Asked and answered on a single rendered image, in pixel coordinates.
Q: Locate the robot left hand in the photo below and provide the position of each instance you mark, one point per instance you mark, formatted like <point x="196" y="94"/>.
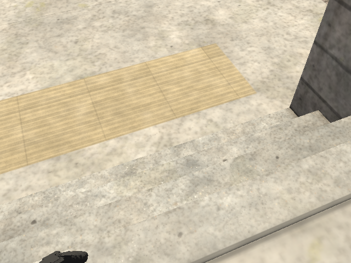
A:
<point x="66" y="257"/>

